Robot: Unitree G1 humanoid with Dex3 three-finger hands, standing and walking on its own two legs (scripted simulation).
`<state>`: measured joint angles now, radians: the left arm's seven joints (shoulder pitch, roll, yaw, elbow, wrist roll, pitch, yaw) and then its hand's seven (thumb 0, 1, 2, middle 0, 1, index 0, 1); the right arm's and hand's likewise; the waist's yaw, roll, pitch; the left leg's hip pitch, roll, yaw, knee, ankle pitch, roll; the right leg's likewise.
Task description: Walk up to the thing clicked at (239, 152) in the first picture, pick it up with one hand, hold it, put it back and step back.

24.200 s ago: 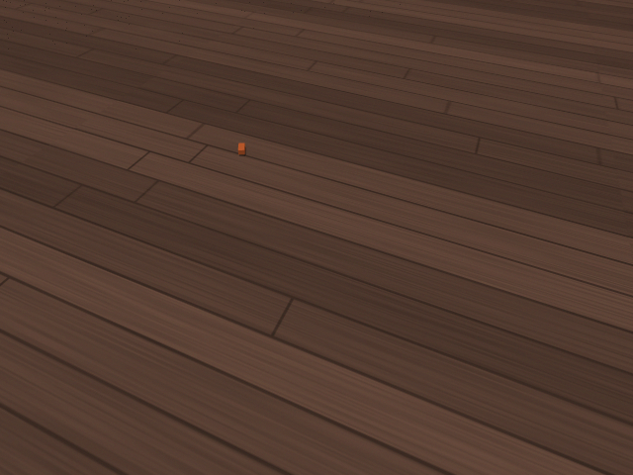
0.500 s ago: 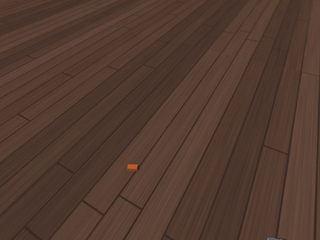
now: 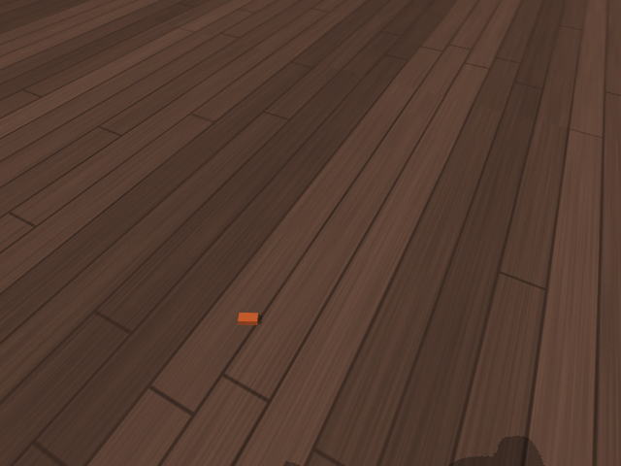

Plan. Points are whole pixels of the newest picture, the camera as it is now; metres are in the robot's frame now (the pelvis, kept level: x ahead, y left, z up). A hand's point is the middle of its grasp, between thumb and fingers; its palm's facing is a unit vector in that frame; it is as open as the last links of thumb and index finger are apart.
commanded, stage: walk up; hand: left
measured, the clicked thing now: (248, 318) +0.72 +0.19 -0.75
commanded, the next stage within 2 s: stand in 0.58 s
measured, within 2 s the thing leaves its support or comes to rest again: neither
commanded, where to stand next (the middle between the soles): +0.35 +0.00 m, yaw +1 degrees
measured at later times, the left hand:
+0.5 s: hand out of the picture +0.14 +0.26 -0.13, palm faces +0.04 -0.94 -0.33, open 7.4 cm
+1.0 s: hand out of the picture +0.08 +0.26 -0.13, palm faces +0.00 -0.94 -0.35, open 7.4 cm
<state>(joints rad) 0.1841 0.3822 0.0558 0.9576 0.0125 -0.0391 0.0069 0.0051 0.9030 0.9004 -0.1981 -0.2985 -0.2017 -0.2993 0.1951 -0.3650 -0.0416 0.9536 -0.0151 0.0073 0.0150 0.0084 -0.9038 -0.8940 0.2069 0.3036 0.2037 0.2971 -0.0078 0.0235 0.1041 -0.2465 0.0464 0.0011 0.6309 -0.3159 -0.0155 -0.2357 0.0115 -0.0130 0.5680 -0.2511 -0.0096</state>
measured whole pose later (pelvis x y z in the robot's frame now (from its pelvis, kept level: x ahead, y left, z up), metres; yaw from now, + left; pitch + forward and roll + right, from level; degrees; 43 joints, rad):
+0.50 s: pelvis +0.02 +0.01 +0.02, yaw +0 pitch -2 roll +0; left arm 0.05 0.35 0.04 1.07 0.00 -0.02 0.00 0.00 0.90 0.90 -0.20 -0.30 -0.20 -0.30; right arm 0.09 -0.34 -0.01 1.09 -0.01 -0.01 0.00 0.01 -0.91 -0.89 0.20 0.30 0.20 0.30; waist 0.00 -0.01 0.07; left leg -0.14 0.00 -0.02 0.43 -0.25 0.00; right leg -0.15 -0.02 -0.01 0.41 -0.22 0.02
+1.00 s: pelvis +0.01 +0.00 +0.02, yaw +0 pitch -3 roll +0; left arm 0.11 0.35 0.00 1.15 0.01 -0.02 -0.01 0.01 0.90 0.90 -0.20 -0.30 -0.20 -0.30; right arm 0.08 -0.35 0.00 1.13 -0.01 -0.01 0.01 0.01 -0.91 -0.89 0.20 0.30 0.20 0.30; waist 0.01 0.01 0.06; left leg -0.08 0.01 -0.02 0.32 -0.18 -0.01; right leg -0.11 -0.02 -0.01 0.33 -0.16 0.01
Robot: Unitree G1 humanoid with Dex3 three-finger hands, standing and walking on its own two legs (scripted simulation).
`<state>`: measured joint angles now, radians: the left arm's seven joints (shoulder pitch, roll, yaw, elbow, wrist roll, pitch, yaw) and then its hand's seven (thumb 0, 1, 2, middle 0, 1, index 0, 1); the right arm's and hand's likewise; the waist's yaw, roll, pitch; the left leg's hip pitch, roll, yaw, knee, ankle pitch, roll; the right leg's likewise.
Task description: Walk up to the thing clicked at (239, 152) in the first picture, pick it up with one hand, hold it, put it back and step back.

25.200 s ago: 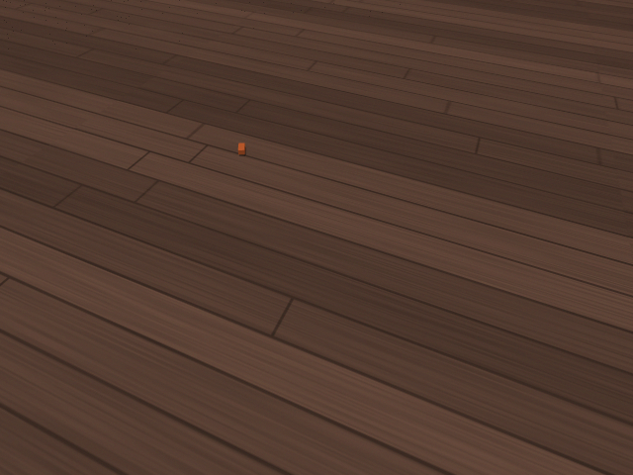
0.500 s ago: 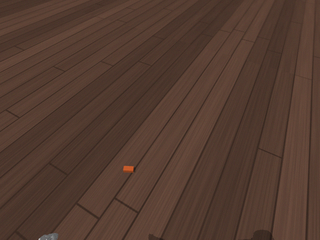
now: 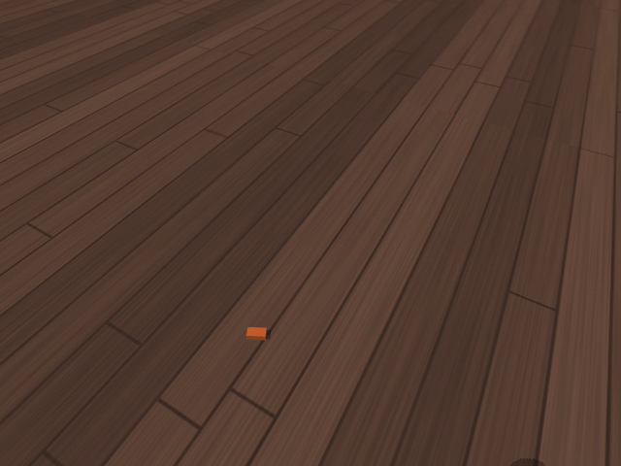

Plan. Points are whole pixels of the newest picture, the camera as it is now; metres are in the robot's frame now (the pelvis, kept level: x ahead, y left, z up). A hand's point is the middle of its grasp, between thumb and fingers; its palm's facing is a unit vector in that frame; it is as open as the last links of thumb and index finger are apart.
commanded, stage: stand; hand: left
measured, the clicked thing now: (256, 333) +0.71 +0.18 -0.77
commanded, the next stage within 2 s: walk up in 0.58 s
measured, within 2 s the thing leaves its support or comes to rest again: neither
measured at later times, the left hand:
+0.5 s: hand out of the picture +0.06 +0.24 -0.15, palm faces -0.02 -0.93 -0.35, open 7.4 cm
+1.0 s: hand out of the picture +0.09 +0.33 -0.18, palm faces +0.02 -0.94 -0.34, open 7.4 cm
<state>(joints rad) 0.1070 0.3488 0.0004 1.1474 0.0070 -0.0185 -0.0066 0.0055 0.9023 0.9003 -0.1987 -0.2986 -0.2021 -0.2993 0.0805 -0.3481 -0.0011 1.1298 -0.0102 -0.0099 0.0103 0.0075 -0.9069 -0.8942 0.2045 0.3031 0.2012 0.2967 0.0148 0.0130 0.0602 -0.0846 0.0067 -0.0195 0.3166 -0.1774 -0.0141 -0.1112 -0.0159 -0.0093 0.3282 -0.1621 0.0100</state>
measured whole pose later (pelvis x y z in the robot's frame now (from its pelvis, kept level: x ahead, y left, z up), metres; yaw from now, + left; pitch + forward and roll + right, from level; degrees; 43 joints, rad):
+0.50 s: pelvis -0.01 -0.02 +0.00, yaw +0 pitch -3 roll +0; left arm 0.11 0.35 0.00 1.13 0.01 -0.02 -0.01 0.00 0.90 0.90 -0.20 -0.30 -0.20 -0.30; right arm 0.14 -0.36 0.00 1.14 -0.01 0.00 0.01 0.01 -0.91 -0.89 0.20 0.30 0.20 0.30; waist 0.00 0.02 0.05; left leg -0.11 0.03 -0.03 0.32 -0.17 -0.04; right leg -0.13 0.01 -0.02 0.34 -0.16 -0.01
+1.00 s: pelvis +0.08 +0.04 -0.02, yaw +2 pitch -4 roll +0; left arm 0.30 0.44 0.08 1.00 0.02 0.02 -0.05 0.01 0.90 0.90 -0.20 -0.30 -0.20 -0.30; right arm 0.30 -0.39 -0.08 0.97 -0.04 -0.06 0.04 0.01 -0.91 -0.89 0.20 0.30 0.20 0.30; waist -0.01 -0.06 0.06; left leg -0.25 0.03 0.06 0.59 -0.27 0.03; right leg -0.32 0.02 0.07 1.00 -0.47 -0.05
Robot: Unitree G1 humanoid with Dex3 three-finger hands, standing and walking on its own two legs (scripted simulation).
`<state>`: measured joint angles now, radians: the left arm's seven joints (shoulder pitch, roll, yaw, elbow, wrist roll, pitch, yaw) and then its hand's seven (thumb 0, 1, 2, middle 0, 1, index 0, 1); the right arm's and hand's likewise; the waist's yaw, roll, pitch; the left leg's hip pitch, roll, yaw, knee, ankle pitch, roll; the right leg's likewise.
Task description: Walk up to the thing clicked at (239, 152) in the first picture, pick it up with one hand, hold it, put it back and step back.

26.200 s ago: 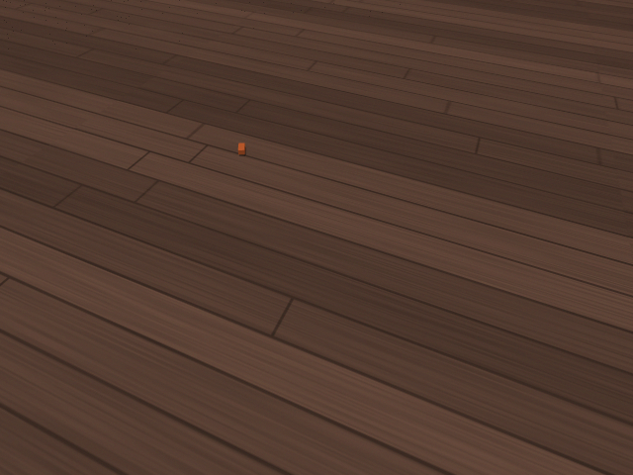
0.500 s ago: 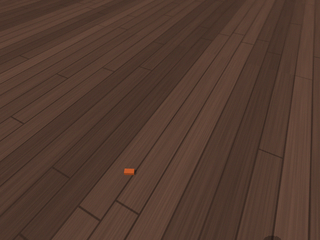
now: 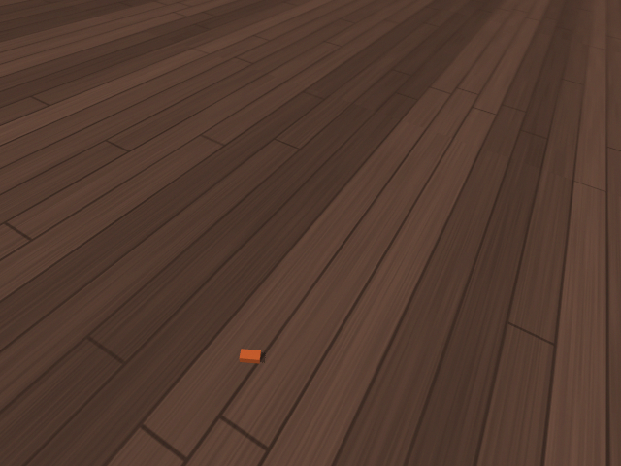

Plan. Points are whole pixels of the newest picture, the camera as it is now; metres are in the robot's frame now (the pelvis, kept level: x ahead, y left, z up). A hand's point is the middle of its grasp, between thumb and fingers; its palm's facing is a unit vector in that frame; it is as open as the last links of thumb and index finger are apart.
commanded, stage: walk up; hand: left
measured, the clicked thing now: (250, 356) +0.64 +0.12 -0.75
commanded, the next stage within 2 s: none
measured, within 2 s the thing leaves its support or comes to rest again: neither
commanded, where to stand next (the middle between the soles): +0.26 -0.06 m, yaw -2 degrees
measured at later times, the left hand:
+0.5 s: hand (171, 378) +0.29 +0.20 -0.11, palm faces -0.02 -0.93 -0.37, open 7.4 cm
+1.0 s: hand (182, 375) +0.31 +0.19 -0.16, palm faces -0.01 -0.92 -0.38, open 7.4 cm
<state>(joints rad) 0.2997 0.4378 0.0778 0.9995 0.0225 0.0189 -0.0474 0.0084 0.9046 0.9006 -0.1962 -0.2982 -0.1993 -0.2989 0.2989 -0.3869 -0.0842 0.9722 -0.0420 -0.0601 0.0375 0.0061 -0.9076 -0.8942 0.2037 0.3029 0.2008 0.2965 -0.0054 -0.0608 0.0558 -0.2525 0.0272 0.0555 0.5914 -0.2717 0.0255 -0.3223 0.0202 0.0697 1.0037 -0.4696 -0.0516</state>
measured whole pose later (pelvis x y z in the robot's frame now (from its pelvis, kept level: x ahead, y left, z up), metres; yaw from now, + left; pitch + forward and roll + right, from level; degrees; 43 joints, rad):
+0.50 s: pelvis +0.18 -0.06 +0.00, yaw -2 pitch -4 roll +2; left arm 0.22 0.36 0.06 0.83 0.00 -0.05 -0.06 0.00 0.90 0.90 -0.20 -0.30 -0.20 -0.30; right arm 0.34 -0.41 -0.04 0.86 0.00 -0.05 0.01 0.01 -0.91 -0.89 0.20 0.30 0.20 0.30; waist 0.01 0.03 0.11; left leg -0.35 0.02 -0.01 1.14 -0.46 0.03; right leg -0.28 -0.03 -0.04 0.58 -0.25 -0.04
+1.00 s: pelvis +0.22 -0.08 -0.02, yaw -1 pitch -1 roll -1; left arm 0.17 0.39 0.03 0.89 -0.03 0.01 0.02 0.00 0.90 0.90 -0.20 -0.30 -0.20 -0.30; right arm 0.11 -0.38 -0.02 0.81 -0.02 0.02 0.00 0.01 -0.90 -0.89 0.21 0.30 0.20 0.30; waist 0.01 0.01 0.15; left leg -0.46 0.03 0.01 0.70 -0.22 0.01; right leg -0.29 -0.01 0.01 0.81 -0.52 -0.01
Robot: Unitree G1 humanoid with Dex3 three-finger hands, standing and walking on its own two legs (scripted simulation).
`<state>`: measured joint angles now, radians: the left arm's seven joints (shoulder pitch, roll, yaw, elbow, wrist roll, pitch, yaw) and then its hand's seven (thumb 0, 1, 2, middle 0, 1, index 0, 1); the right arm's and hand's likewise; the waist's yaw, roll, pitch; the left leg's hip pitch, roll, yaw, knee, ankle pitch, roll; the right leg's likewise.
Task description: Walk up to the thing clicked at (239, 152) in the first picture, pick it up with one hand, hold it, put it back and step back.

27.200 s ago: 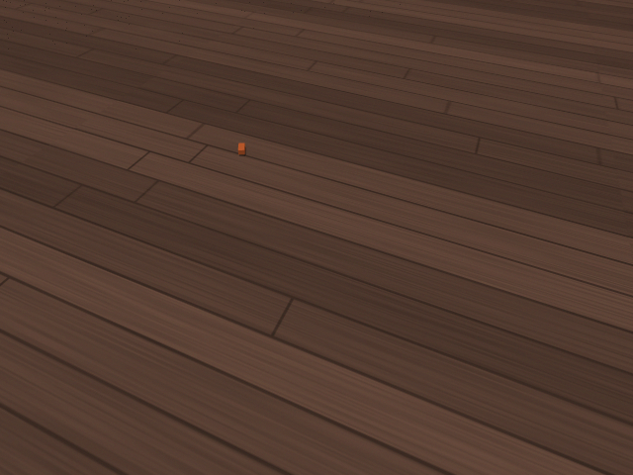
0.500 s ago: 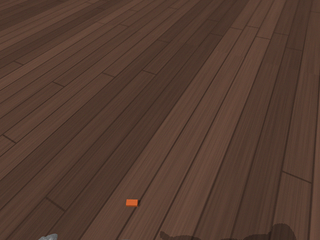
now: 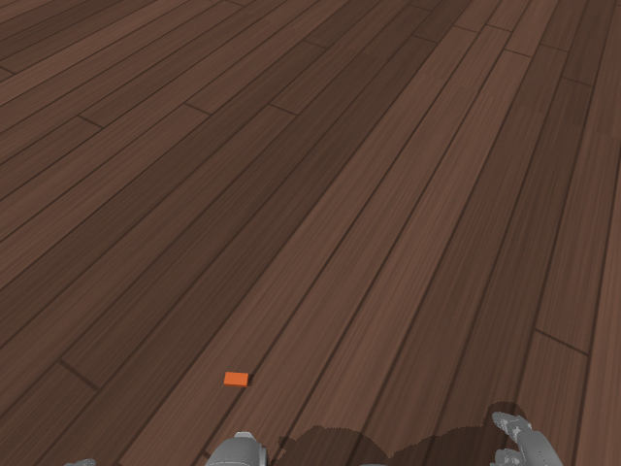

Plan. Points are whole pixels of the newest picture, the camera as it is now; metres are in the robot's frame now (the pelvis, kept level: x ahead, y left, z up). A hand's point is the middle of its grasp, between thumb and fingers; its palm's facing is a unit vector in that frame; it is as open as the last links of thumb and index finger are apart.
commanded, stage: walk up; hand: left
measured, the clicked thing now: (236, 379) +0.41 +0.20 -0.73
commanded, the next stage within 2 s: stand in 1.92 s
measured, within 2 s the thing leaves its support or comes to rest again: neither
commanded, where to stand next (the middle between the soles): +0.03 +0.02 m, yaw -1 degrees
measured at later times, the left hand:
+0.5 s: hand out of the picture +0.02 +0.29 -0.13, palm faces +0.05 -0.91 -0.41, open 7.4 cm
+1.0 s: hand out of the picture +0.05 +0.28 -0.12, palm faces +0.05 -0.94 -0.35, open 7.4 cm
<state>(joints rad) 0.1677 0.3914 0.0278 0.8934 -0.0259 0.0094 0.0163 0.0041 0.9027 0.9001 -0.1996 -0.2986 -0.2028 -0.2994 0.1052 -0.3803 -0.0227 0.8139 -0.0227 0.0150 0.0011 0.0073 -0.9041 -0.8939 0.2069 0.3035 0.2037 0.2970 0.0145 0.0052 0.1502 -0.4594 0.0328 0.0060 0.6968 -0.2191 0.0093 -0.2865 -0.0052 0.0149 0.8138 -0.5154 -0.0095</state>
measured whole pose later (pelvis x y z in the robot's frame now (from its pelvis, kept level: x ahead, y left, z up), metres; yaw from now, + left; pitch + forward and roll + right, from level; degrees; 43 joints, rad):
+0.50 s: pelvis -0.03 +0.01 +0.01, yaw +3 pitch -3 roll +1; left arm 0.21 0.41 0.03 0.95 0.00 -0.02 0.01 0.01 0.90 0.90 -0.20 -0.30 -0.20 -0.30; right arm 0.16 -0.35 -0.02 0.97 -0.02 0.01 0.02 0.01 -0.91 -0.89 0.21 0.30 0.20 0.30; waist 0.02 -0.01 0.10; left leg -0.28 0.01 -0.04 0.61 -0.28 -0.02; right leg -0.28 -0.04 0.01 0.69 -0.44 -0.01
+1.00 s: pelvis -0.02 +0.01 +0.03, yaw +3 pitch -2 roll -1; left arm 0.10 0.37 0.01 1.10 0.00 -0.03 0.00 0.01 0.90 0.90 -0.20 -0.30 -0.20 -0.30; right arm 0.13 -0.35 0.00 1.12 0.00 0.00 0.02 0.01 -0.91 -0.89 0.20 0.30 0.20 0.30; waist 0.00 0.00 0.05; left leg -0.19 0.01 -0.06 0.44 -0.21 -0.02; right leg -0.14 -0.03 -0.01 0.40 -0.21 0.04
